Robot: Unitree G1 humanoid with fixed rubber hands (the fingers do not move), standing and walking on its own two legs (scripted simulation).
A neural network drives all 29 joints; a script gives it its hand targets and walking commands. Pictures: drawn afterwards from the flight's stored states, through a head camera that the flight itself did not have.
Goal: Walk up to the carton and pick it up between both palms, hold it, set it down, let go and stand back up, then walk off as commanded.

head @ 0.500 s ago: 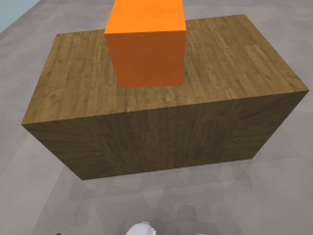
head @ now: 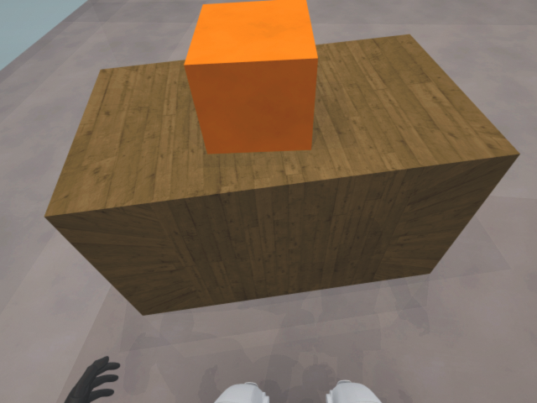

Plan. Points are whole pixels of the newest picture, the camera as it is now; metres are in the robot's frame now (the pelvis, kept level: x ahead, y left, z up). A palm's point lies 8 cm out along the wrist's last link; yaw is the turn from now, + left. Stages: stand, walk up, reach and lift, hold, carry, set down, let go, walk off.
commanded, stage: walk off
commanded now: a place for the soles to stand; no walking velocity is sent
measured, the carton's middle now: (256, 76) +0.85 +0.06 +0.03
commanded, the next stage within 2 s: stand in 0.50 s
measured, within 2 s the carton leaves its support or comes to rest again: neither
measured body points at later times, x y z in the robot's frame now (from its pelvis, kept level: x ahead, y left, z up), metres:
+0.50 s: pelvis -0.03 +0.01 +0.00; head -0.01 +0.01 +0.45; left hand +0.11 +0.32 -0.08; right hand +0.05 -0.32 -0.10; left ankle +0.04 +0.10 -0.69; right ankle +0.05 -0.14 -0.69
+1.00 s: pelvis +0.00 +0.00 +0.00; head +0.05 +0.01 +0.45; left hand +0.14 +0.30 -0.10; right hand +0.10 -0.33 -0.09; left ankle +0.04 +0.10 -0.69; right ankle +0.04 -0.14 -0.69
